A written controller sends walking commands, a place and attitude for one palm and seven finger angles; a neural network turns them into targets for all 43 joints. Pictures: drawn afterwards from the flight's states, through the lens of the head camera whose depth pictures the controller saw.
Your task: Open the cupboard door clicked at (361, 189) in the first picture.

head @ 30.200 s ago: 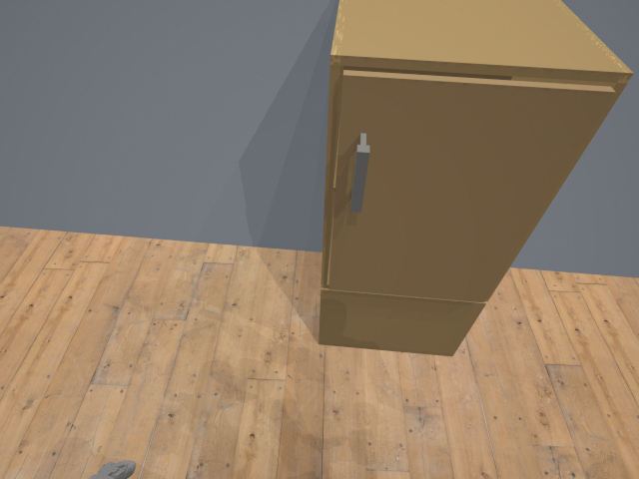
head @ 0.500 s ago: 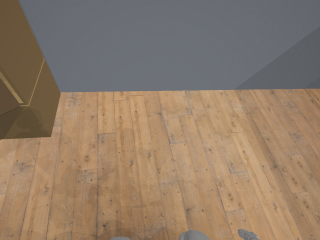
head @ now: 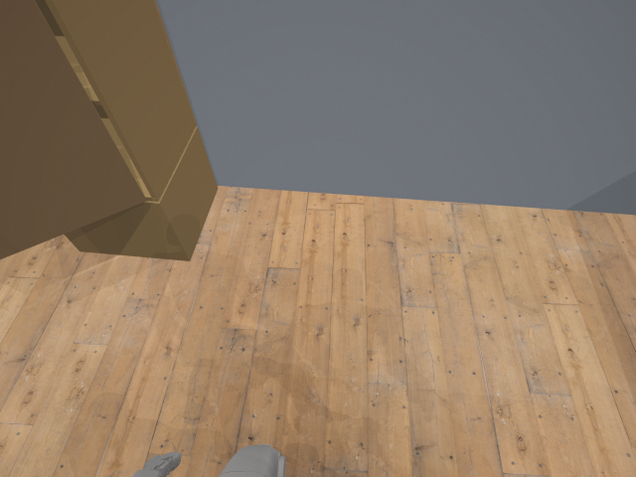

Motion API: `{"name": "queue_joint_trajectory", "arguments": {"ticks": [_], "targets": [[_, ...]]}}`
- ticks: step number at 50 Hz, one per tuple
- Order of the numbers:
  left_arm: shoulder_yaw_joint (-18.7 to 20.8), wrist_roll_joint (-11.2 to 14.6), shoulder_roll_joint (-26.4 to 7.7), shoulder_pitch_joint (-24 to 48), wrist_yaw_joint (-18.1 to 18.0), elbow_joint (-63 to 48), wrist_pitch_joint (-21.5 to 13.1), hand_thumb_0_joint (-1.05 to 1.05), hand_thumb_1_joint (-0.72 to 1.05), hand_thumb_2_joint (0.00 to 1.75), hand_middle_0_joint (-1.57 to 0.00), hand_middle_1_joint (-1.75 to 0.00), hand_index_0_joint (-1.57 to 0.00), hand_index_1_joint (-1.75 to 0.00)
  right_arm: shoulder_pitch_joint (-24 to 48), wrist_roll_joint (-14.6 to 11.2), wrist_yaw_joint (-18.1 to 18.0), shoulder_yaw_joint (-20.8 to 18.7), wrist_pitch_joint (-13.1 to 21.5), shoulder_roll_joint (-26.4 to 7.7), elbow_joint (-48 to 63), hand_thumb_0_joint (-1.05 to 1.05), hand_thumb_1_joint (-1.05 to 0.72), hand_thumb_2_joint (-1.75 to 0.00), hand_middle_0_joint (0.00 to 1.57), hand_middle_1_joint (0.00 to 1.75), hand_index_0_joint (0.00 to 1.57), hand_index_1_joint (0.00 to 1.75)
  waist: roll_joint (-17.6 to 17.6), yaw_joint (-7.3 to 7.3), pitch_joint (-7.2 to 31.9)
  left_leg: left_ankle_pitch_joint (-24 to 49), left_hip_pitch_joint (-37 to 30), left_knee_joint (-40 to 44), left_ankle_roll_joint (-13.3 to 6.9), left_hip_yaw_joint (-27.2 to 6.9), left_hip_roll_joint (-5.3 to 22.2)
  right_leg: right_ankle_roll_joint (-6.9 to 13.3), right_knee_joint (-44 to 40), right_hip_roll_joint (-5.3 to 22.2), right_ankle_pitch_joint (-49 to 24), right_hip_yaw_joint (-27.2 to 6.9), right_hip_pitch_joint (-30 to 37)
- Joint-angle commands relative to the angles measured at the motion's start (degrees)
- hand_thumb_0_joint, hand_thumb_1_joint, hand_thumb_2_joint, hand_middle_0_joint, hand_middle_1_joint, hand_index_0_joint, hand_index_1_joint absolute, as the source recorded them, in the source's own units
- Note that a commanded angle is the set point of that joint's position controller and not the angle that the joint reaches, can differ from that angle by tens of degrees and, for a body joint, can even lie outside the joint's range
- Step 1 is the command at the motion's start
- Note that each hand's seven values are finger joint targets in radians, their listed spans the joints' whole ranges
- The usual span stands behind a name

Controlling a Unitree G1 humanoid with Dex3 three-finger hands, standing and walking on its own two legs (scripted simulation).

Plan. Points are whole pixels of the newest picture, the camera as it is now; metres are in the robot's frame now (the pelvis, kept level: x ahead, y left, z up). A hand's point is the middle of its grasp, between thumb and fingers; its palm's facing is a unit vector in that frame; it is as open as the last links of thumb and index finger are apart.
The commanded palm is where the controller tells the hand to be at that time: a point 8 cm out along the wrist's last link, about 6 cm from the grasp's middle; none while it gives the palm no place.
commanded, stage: turn to face it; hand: left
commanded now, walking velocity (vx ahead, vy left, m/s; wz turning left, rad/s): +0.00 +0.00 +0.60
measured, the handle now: out of the picture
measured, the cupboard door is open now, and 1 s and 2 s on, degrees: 38 38 38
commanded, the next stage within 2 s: take the last steps up to it in 0.78 s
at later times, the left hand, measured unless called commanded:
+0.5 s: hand out of the picture +0.03 +0.26 -0.17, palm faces +0.32 -0.91 -0.26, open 7.4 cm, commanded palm none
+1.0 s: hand out of the picture -0.06 +0.18 -0.19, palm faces +0.53 -0.83 -0.19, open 7.4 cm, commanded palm none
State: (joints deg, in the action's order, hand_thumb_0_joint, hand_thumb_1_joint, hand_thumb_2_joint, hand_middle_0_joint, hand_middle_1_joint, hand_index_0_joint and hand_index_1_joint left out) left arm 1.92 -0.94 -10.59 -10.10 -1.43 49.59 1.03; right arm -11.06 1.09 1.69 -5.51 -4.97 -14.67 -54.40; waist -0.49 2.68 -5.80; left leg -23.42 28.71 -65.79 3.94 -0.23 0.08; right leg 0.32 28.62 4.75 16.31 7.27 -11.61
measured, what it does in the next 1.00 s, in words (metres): steps on the spot, turning left: left foot, then right foot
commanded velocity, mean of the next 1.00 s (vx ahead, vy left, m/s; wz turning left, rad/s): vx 0.04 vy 0.02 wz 0.41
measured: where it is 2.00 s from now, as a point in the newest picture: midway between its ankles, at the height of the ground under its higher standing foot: outside the picture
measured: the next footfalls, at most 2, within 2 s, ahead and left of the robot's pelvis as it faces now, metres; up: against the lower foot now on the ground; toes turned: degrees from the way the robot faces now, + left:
left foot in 0.22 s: +0.03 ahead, +0.14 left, +0.00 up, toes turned +13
right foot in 0.62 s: +0.10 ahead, -0.10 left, +0.00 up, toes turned +17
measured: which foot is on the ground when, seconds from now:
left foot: up 0.00-0.20, down 0.22-0.62, up 0.64-0.98, down 1.00-1.00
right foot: down 0.00-0.22, up 0.24-0.60, down 0.62-1.00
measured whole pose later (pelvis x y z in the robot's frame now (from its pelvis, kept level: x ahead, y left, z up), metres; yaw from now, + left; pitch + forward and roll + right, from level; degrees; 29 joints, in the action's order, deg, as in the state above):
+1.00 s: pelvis +0.02 +0.01 -0.01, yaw +29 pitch +0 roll +0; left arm 3.2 -1.0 -11.6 -16.8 -0.6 55.6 0.7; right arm -8.5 1.0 0.8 -2.9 -1.8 -11.8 -55.8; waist 2.9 -1.2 -4.6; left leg -17.5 13.1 -30.6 0.7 2.6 -0.2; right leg -1.6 33.9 6.6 19.5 9.8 -13.6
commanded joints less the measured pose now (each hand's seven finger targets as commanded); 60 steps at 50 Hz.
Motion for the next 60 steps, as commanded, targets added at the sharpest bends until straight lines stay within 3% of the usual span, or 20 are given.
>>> {"name": "queue_joint_trajectory", "arguments": {"ticks": [1, 5, 9, 10, 11, 12, 17, 25, 28, 29, 31, 34, 37, 44, 47, 48, 50, 51, 53, 60], "targets": [[3.33, -0.51, -12.01, -2.71, -0.59, -3.05, -1.56, 0.0, 0.9, 0.9, -0.2, -0.3, -0.2, -0.3, 5.18, -0.39, 0.26, 0.19, 1.74, -2.1, 5.48, 0.0, -0.9, -0.9, 0.2, 0.3, 0.2, 0.3, 9.98, -3.79, 5.15, -2.12, 0.68, 10.67, 0.62, 2.84, 1.71, 6.26, -9.35, 15.07, -21.42, -5.81, 6.53], [4.1, -0.89, -14.1, -6.28, -0.3, -1.14, -1.41, 0.0, 0.9, 0.9, -0.2, -0.3, -0.2, -0.3, 6.74, -0.71, 0.17, 0.95, 2.73, -1.54, 6.35, 0.0, -0.9, -0.9, 0.2, 0.3, 0.2, 0.3, 12.71, -5.54, 7.29, -3.82, -4.2, 22.79, -0.34, 5.74, 0.41, 6.42, -4.07, 16.74, -31.05, -4.98, 9.72], [4.39, 0.17, -13.44, -4.27, 0.3, -1.58, -0.72, 0.0, 0.9, 0.9, -0.2, -0.3, -0.2, -0.3, -0.69, -0.45, -0.19, 0.12, 3.56, -5.21, 4.61, 0.0, -0.9, -0.9, 0.2, 0.3, 0.2, 0.3, 6.47, -0.66, 10.73, 14.47, -22.31, 41.06, -2.52, 4.15, 1.33, -0.04, 8.68, 14.13, -22.02, 1.48, -0.58], [3.77, 0.48, -10.04, -4.15, 0.61, -3.16, -0.28, 0.0, 0.9, 0.9, -0.2, -0.3, -0.2, -0.3, -3.58, -0.03, -0.46, -1.35, 3.95, -11.03, 4.68, 0.0, -0.9, -0.9, 0.2, 0.3, 0.2, 0.3, -10.0, 0.95, 13.03, 28.08, -30.85, 43.42, -7.98, -13.45, 14.08, -4.27, 20.64, 6.88, 0.34, 4.46, -13.59], [2.47, 0.45, -7.36, 0.68, 0.48, -5.69, 0.1, 0.0, 0.9, 0.9, -0.2, -0.3, -0.2, -0.3, -7.94, 0.08, -1.25, -2.38, 3.73, -15.28, 3.8, 0.0, -0.9, -0.9, 0.2, 0.3, 0.2, 0.3, -17.08, 3.71, 12.95, 48.12, -31.6, 44.6, -16.5, -26.06, 24.12, -5.8, 30.97, 2.29, 24.13, 0.09, -22.72], [2.7, 0.05, -9.08, 2.97, 0.25, -6.34, 0.57, 0.0, 0.9, 0.9, -0.2, -0.3, -0.2, -0.3, -9.21, 0.34, -1.69, -2.07, 3.6, -15.21, 2.92, 0.0, -0.9, -0.9, 0.2, 0.3, 0.2, 0.3, -9.9, 3.58, 12.72, 43.97, -29.63, 43.55, -18.91, -22.68, 24.97, -4.56, 36.06, 3.19, 21.69, -5.39, -22.91], [3.19, -0.06, -8.64, 0.13, 0.88, -2.14, 1.17, 0.0, 0.9, 0.9, -0.2, -0.3, -0.2, -0.3, 0.7, 0.17, -2.96, 0.01, 4.5, -9.27, 5.24, 0.0, -0.9, -0.9, 0.2, 0.3, 0.2, 0.3, -9.79, -1.81, 8.36, 36.82, -21.55, 44.79, -12.48, -12.14, 12.73, -5.28, 36.35, 1.51, 7.19, -7.2, -20.22], [2.42, 0.14, -7.67, 0.56, 0.72, -2.94, 0.75, 0.0, 0.9, 0.9, -0.2, -0.3, -0.2, -0.3, 0.97, 0.49, -2.42, -0.34, 3.72, -9.71, 5.02, 0.0, -0.9, -0.9, 0.2, 0.3, 0.2, 0.3, -10.1, -1.66, 7.26, 28.39, -17.15, 44.53, -12.95, -16.01, 11.26, -4.89, 16.27, -2.75, 8.35, -4.74, -10.16], [2.71, 0.5, -7.91, -4.42, 0.43, -1.71, -0.08, 0.0, 0.9, 0.9, -0.2, -0.3, -0.2, -0.3, 3.16, 0.07, -2.35, -0.42, 3.5, -9.0, 5.83, 0.0, -0.9, -0.9, 0.2, 0.3, 0.2, 0.3, -8.91, -4.31, 8.74, 28.92, -11.61, 39.49, -10.86, -16.17, 9.11, -4.15, 2.29, -4.01, -0.8, -4.11, 1.84], [3.16, 0.36, -9.63, -6.82, 0.16, -1.1, -0.73, 0.0, 0.9, 0.9, -0.2, -0.3, -0.2, -0.3, 3.42, -0.41, -2.2, -0.26, 3.54, -7.52, 6.13, 0.0, -0.9, -0.9, 0.2, 0.3, 0.2, 0.3, -4.01, -5.5, 9.58, 23.05, -7.29, 35.12, -8.22, -14.5, 5.98, -3.4, -5.65, -1.37, -5.36, -6.8, 8.67], [4.42, -0.83, -17.57, -8.82, -0.37, -0.96, -1.45, 0.0, 0.9, 0.9, -0.2, -0.3, -0.2, -0.3, 4.19, -0.74, -1.72, 0.15, 3.49, -3.62, 8.0, 0.0, -0.9, -0.9, 0.2, 0.3, 0.2, 0.3, 17.84, -6.6, 8.91, -13.02, 3.77, 9.26, -2.33, -2.18, -4.17, 7.82, -13.13, 23.59, -16.29, -29.83, 9.22], [2.83, -0.29, -11.4, -1.29, -0.46, -2.41, -1.59, 0.0, 0.9, 0.9, -0.2, -0.3, -0.2, -0.3, 2.55, -0.1, -1.14, -0.39, 2.01, -4.4, 4.61, 0.0, -0.9, -0.9, 0.2, 0.3, 0.2, 0.3, 13.51, -2.6, 3.88, -3.73, 3.14, -4.66, -1.95, -4.23, 0.1, 7.84, -12.76, 15.07, -11.7, -19.31, 0.15], [2.46, -0.32, -9.68, -1.73, -0.41, -2.29, -1.97, 0.0, 0.9, 0.9, -0.2, -0.3, -0.2, -0.3, 2.29, -0.28, -0.71, 0.44, 2.08, -2.3, 3.59, 0.0, -0.9, -0.9, 0.2, 0.3, 0.2, 0.3, 11.71, -2.33, 5.24, -0.71, 1.25, 1.05, -0.91, -1.25, 0.51, 6.28, -10.56, 12.03, -21.41, -10.22, 3.19], [3.44, -0.87, -12.32, -8.73, -0.41, 2.31, -1.99, 0.0, 0.9, 0.9, -0.2, -0.3, -0.2, -0.3, 5.02, -0.78, -1.18, 1.94, 3.31, 0.38, 2.68, 0.0, -0.9, -0.9, 0.2, 0.3, 0.2, 0.3, 11.1, -5.39, 7.32, -3.16, -7.23, 25.29, -1.2, 3.81, -0.91, 7.92, -5.8, 14.1, -32.24, -9.66, 8.78], [3.87, -0.19, -12.43, -7.09, 0.2, 2.9, -1.75, 0.0, 0.9, 0.9, -0.2, -0.3, -0.2, -0.3, -0.15, -0.42, -1.32, 2.26, 4.25, -0.67, 0.73, 0.0, -0.9, -0.9, 0.2, 0.3, 0.2, 0.3, 10.27, -3.05, 8.21, 6.65, -18.59, 38.29, -2.27, 5.36, -1.57, 3.93, -3.9, 12.75, -14.46, -7.45, 2.52], [3.82, 0.11, -11.3, -5.9, 0.56, 2.57, -1.48, 0.0, 0.9, 0.9, -0.2, -0.3, -0.2, -0.3, -2.34, -0.28, -1.36, 1.83, 4.74, -2.5, 0.07, 0.0, -0.9, -0.9, 0.2, 0.3, 0.2, 0.3, 5.83, -1.77, 8.54, 7.96, -24.35, 43.21, -3.47, 3.04, 0.33, 1.83, -0.51, 11.11, -4.31, -5.39, -3.03], [2.56, 0.05, -5.91, -1.6, 1.46, -0.89, -0.95, 0.0, 0.9, 0.9, -0.2, -0.3, -0.2, -0.3, -8.57, 0.79, -1.84, -0.27, 4.8, -11.45, -0.26, 0.0, -0.9, -0.9, 0.2, 0.3, 0.2, 0.3, -18.69, 1.91, 6.62, 5.71, -31.07, 52.01, -15.03, -24.47, 20.32, -3.12, 23.47, -0.46, 20.66, 2.24, -23.67], [2.51, -0.34, -6.76, 3.13, 1.53, -2.1, -0.92, 0.0, 0.9, 0.9, -0.2, -0.3, -0.2, -0.3, -10.32, 0.9, -2.35, -0.11, 4.52, -11.34, -1.06, 0.0, -0.9, -0.9, 0.2, 0.3, 0.2, 0.3, -12.59, 3.06, 3.9, 2.04, -27.02, 53.69, -18.96, -25.19, 22.04, -1.89, 30.94, 0.76, 19.74, -2.9, -26.47], [2.84, -0.83, -6.55, 4.26, 2.04, -0.65, -0.91, 0.0, 0.9, 0.9, -0.2, -0.3, -0.2, -0.3, -7.55, 0.64, -2.94, 1.26, 5.59, -6.96, -0.55, 0.0, -0.9, -0.9, 0.2, 0.3, 0.2, 0.3, -12.6, 0.62, 1.13, 1.67, -22.82, 54.26, -16.96, -21.36, 16.21, -1.33, 35.81, 1.92, 11.52, -6.16, -27.74], [1.89, -0.38, -5.05, 2.03, 2.71, 1.86, -1.58, 0.0, 0.9, 0.9, -0.2, -0.3, -0.2, -0.3, -9.53, -0.01, -3.13, 2.3, 7.86, -4.54, -2.35, 0.0, -0.9, -0.9, 0.2, 0.3, 0.2, 0.3, -5.97, -1.7, 3.37, 23.74, -26.25, 52.64, -16.12, -10.14, 11.31, -2.39, 25.65, 0.88, 3.51, -3.26, -22.12]]}}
